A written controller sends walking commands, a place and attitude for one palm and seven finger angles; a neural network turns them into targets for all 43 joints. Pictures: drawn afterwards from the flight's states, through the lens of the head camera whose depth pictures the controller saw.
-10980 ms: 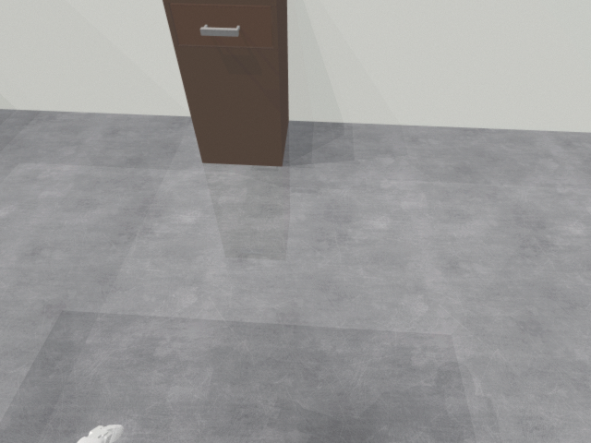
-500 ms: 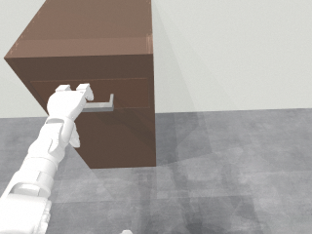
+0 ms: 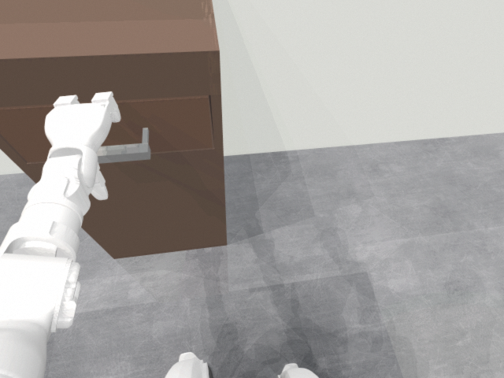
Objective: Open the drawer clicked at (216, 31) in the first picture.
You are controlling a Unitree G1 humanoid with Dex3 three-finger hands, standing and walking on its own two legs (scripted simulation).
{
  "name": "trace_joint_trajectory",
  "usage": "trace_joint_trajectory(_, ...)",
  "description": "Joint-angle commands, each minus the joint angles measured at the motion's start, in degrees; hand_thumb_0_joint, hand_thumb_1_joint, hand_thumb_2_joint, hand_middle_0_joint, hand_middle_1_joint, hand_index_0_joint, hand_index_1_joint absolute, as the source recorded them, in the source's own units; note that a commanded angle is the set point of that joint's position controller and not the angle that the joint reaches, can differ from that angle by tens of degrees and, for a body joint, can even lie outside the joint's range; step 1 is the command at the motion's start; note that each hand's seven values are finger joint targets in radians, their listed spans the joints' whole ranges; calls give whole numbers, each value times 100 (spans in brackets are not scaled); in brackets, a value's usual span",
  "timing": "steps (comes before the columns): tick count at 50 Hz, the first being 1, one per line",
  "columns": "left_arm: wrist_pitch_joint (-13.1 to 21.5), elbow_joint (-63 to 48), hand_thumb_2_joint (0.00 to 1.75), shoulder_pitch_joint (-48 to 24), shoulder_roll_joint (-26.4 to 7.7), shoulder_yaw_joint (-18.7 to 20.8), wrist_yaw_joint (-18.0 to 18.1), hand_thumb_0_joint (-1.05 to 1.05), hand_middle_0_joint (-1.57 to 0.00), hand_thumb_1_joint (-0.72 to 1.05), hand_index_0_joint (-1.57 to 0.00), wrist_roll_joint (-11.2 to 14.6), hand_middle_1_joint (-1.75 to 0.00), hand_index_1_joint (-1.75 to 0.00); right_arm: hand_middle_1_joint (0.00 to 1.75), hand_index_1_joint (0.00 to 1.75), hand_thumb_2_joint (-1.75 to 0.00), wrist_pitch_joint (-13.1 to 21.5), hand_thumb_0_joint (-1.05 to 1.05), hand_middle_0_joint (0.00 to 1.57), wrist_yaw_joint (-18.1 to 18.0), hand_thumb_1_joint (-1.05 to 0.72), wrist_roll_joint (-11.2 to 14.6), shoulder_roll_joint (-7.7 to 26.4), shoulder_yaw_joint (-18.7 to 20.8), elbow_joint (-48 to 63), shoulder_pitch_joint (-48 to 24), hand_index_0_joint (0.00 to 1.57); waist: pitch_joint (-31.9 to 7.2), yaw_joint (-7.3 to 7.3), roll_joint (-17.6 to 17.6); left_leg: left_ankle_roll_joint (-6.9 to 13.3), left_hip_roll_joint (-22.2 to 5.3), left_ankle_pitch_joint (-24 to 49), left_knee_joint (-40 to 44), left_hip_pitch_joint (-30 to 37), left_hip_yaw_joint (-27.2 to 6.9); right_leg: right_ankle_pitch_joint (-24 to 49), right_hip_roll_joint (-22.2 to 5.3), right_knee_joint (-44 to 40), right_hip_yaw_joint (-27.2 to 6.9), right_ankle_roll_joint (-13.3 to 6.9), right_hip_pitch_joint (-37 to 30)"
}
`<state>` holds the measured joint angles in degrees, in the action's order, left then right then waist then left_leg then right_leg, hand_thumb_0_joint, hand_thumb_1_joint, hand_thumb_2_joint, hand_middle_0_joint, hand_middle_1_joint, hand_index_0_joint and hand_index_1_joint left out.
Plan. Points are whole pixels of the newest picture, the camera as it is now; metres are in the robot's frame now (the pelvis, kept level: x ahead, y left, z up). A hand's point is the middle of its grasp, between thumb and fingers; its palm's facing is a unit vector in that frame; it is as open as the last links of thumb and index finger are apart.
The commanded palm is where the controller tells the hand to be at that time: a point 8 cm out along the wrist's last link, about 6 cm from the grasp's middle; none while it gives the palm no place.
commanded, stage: move the hooked fingers above the handle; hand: left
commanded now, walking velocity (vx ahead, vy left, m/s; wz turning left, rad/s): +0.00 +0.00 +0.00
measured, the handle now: (110, 145) +0.55 +0.23 -0.02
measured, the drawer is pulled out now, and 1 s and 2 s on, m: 0.00 0.00 0.00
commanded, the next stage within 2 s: lower the fingers behind the handle in 0.66 s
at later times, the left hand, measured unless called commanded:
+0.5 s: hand (99, 148) +0.49 +0.23 +0.04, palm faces -0.06 -0.04 -1.00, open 13.8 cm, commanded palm +0.48 +0.22 +0.10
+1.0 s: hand (96, 156) +0.49 +0.24 +0.02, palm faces -0.09 -0.04 -0.99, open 13.8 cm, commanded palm +0.49 +0.23 +0.08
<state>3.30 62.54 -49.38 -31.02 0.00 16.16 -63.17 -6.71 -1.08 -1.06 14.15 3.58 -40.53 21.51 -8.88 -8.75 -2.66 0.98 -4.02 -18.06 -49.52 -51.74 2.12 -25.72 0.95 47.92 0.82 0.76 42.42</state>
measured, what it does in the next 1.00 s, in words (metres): stands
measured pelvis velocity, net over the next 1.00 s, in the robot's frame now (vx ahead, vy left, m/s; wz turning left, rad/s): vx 0.01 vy -0.01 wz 0.01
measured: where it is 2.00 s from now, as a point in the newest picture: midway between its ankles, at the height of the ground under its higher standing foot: outside the picture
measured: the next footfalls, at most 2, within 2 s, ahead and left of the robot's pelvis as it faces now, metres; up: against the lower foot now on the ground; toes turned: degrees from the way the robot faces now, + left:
none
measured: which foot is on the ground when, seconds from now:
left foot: down 0.00-1.00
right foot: down 0.00-1.00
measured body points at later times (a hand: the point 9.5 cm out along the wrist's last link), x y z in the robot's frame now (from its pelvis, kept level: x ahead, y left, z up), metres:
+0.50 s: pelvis +0.00 +0.01 +0.00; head +0.10 +0.01 +0.44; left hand +0.49 +0.22 +0.09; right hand +0.00 -0.27 -0.12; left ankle +0.05 +0.11 -0.69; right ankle -0.04 -0.13 -0.69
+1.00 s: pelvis +0.01 -0.01 +0.00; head +0.11 +0.00 +0.44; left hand +0.49 +0.23 +0.07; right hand +0.00 -0.28 -0.12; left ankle +0.05 +0.11 -0.69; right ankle -0.04 -0.13 -0.69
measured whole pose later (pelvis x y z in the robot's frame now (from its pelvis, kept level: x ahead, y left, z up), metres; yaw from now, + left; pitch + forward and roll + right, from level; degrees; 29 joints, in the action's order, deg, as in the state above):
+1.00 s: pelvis +0.01 -0.01 +0.00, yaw +0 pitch +21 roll -3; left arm 6.0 61.4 -46.7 -31.5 -0.6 15.4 -62.3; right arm -6.9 -1.6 -1.1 14.2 3.9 -41.6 22.0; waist -9.1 -8.0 -2.8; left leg 0.4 -4.2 -19.0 -50.2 -52.3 1.2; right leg -26.6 1.3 47.9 1.6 0.3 42.4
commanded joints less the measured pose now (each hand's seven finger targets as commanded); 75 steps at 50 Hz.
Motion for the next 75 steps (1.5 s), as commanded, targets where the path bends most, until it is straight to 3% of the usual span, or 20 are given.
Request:
trace_joint_trajectory(1,-37,-1003,30,-2320,-1461,387,143,0,-30,-50,-30,59,-120,-120,30,30,-90,28,0,20,-62,-90,-37,979,365,258,870,20,-2610,113,-408,143,337,2230,153,2953,-131,2161,392,-593,161,-243,-114)
trace_joint_trajectory(7,154,-1507,30,-2395,-1677,548,166,0,-30,-50,-30,55,-120,-120,30,30,-90,-11,0,20,-93,-90,-44,1025,391,209,907,20,-2631,162,-575,127,280,2144,249,3132,-179,1919,411,-634,189,-250,-4)
trace_joint_trajectory(19,-165,-1155,30,-2636,-919,-36,270,0,-30,-50,-30,132,-120,-120,30,30,-90,-11,0,20,-36,-90,-4,985,397,92,870,20,-2108,-70,-434,108,269,1666,439,3301,-285,1438,399,-826,273,-256,363)
trace_joint_trajectory(26,-110,-1102,30,-2644,-1176,157,211,0,-30,-50,-30,89,-120,-120,30,30,-90,-2,0,20,-84,-90,-9,964,333,199,818,20,-2278,22,-418,135,312,1840,360,3152,-226,1661,382,-765,216,-261,109)
trace_joint_trajectory(28,-163,-836,30,-2437,-1258,211,233,0,-30,-50,-30,61,-120,-120,30,30,-90,-12,0,20,-96,-90,20,968,313,239,785,20,-2042,31,-223,152,327,1656,363,2868,-174,1624,372,-784,206,-237,58)
trace_joint_trajectory(32,-131,-1021,30,-2476,-1524,377,252,0,-30,-50,-30,39,-120,-120,30,30,-90,-11,0,20,-130,-90,25,978,313,295,781,20,-2388,81,-255,169,356,1810,297,2839,-105,1938,351,-739,136,-212,-231)
trace_joint_trajectory(37,-16,-1189,30,-2423,-1496,320,145,0,-30,-50,-30,109,-120,-120,30,30,-90,-3,0,20,-161,-90,35,970,334,250,787,20,-2414,20,-182,198,374,1851,249,2802,-49,2203,338,-791,68,-177,-384)
trace_joint_trajectory(41,90,-982,30,-2292,-1384,224,57,0,-30,-50,-30,167,-120,-120,30,30,-90,6,0,20,-178,-90,49,957,319,162,818,20,-1983,-59,-50,215,391,1702,237,2522,-36,2195,318,-841,57,-180,-329)
trace_joint_trajectory(47,386,-1330,30,-2259,-1274,204,126,0,-30,-50,-30,143,-120,-120,30,30,-90,23,0,20,-150,-90,-7,940,374,133,852,20,-2393,-22,-453,186,383,2026,30,2765,-80,2298,352,-608,70,-203,-33)
trace_joint_trajectory(49,356,-1127,30,-2183,-1379,325,220,0,-30,-50,-30,119,-120,-120,30,30,-90,19,0,20,-140,-90,-15,962,374,91,856,20,-2226,-31,-315,184,351,1904,-11,2606,-108,2116,360,-569,108,-204,127)
trace_joint_trajectory(52,319,-1193,30,-2235,-1627,544,386,0,-30,-50,-30,53,-120,-120,30,30,-90,11,0,20,-121,-90,-48,988,375,93,870,20,-2515,38,-438,173,349,2053,-99,2606,-121,2210,371,-431,114,-213,128)
trace_joint_trajectory(53,277,-1201,30,-2216,-1451,423,422,0,-30,-50,-30,46,-120,-120,30,30,-90,8,0,20,-105,-90,-59,971,379,104,861,20,-2567,27,-472,169,361,2138,-130,2629,-122,2284,380,-402,123,-221,134)
trace_joint_trajectory(56,181,-1253,30,-2225,-1606,597,532,0,-30,-50,-30,0,-120,-120,30,30,-90,-6,0,20,-76,-90,-97,987,383,80,834,20,-2783,78,-617,144,332,2295,-202,2719,-142,2312,393,-299,151,-237,183)
trace_joint_trajectory(58,62,-1070,30,-2151,-1325,368,551,0,-30,-50,-30,-12,-120,-120,30,30,-90,-20,0,20,-61,-90,-74,967,383,98,819,20,-2564,7,-526,144,335,2155,-197,2628,-125,2212,401,-346,168,-220,269)
trace_joint_trajectory(60,-13,-1042,30,-2202,-1427,413,553,0,-30,-50,-30,-18,-120,-120,30,30,-90,-27,0,20,-75,-90,-69,990,371,97,824,20,-2584,6,-522,147,326,2092,-185,2604,-130,2168,402,-335,163,-217,264)
trace_joint_trajectory(62,54,-1329,30,-2390,-1435,435,533,0,-30,-50,-30,-20,-120,-120,30,30,-90,-23,0,20,-81,-90,-87,985,392,99,856,20,-2933,2,-594,137,300,2308,-228,2882,-183,2245,409,-271,172,-217,306)
trace_joint_trajectory(66,41,-1032,30,-2139,-1073,230,479,0,-30,-50,-30,14,-120,-120,30,30,-90,-32,0,20,-78,-90,-89,944,375,63,825,20,-2455,-73,-419,139,282,2178,-231,2711,-216,2049,412,-297,214,-234,522)
trace_joint_trajectory(68,53,-929,30,-2199,-1173,257,512,0,-30,-50,-30,-14,-120,-120,30,30,-90,-28,0,20,-93,-90,-78,961,363,56,822,20,-2308,-90,-367,151,277,1874,-236,2522,-210,1824,405,-286,211,-229,620)
trace_joint_trajectory(72,110,-874,30,-2292,-1398,393,572,0,-30,-50,-30,-78,-120,-120,30,30,-90,-10,0,20,-107,-90,-84,966,325,108,816,20,-2461,-61,-500,150,286,1761,-325,2384,-234,1675,391,-151,202,-233,766)
trace_joint_trajectory(75,103,-829,30,-2302,-1296,337,645,0,-30,-50,-30,-110,-120,-120,30,30,-90,9,0,20,-104,-90,-117,959,336,112,813,20,-2531,-98,-514,143,269,1731,-440,2339,-256,1588,398,-58,219,-235,922)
